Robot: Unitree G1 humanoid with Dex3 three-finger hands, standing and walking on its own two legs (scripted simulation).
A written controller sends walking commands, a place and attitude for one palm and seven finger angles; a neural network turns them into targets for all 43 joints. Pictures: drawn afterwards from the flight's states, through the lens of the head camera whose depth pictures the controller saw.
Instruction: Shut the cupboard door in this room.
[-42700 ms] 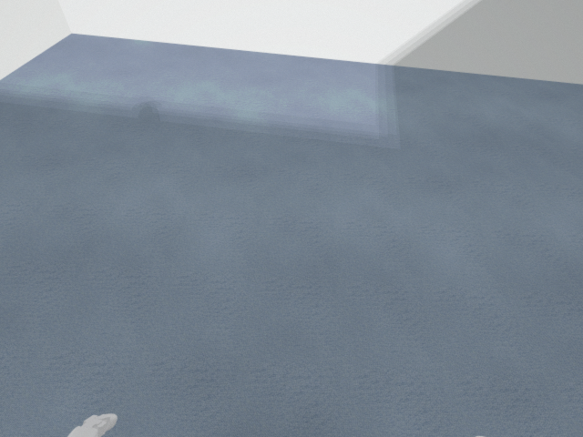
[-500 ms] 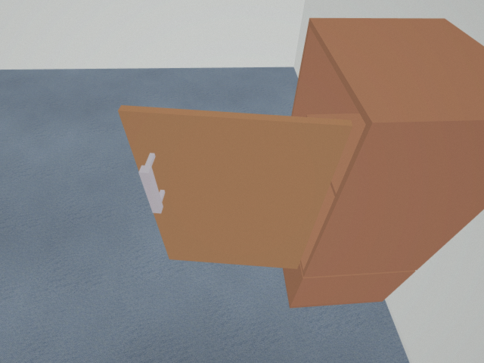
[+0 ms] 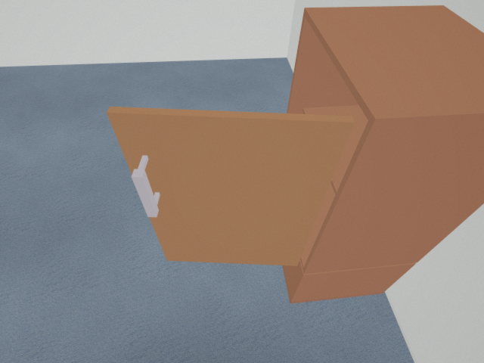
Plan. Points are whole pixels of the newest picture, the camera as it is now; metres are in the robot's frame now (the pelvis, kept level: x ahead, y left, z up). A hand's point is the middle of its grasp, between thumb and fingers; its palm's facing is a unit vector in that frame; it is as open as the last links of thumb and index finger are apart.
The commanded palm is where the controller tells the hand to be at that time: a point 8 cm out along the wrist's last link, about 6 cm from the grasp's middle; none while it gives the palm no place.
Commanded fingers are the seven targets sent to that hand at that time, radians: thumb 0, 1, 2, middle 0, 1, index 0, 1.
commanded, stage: look again from close up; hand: left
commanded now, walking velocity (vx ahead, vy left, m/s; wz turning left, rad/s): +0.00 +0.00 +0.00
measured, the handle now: (148, 187) +0.44 +0.23 -0.01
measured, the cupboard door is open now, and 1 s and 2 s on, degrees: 82 82 82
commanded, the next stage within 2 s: raise the hand and make a fist in 0.44 s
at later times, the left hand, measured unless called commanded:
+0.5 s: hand out of the picture -0.01 +0.23 -0.17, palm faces -0.01 -0.97 -0.23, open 7.3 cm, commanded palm none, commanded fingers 0.00 0.90 0.90 -0.20 -0.30 -0.20 -0.30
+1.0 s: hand out of the picture +0.10 +0.21 -0.08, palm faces +0.11 -0.99 -0.01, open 6.0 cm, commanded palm +0.10 +0.27 -0.05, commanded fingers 0.00 0.90 0.90 -0.62 -0.76 -0.62 -0.76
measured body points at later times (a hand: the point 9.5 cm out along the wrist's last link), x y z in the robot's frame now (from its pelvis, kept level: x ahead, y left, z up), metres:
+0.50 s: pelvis -0.01 +0.05 +0.00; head +0.01 +0.05 +0.45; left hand -0.01 +0.28 -0.16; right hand +0.00 -0.18 -0.16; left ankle +0.02 +0.12 -0.74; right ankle -0.09 -0.09 -0.74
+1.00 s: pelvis -0.05 +0.00 -0.09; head -0.01 +0.02 +0.36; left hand +0.09 +0.27 -0.08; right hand +0.19 -0.25 -0.12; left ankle +0.02 +0.12 -0.74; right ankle -0.05 -0.07 -0.74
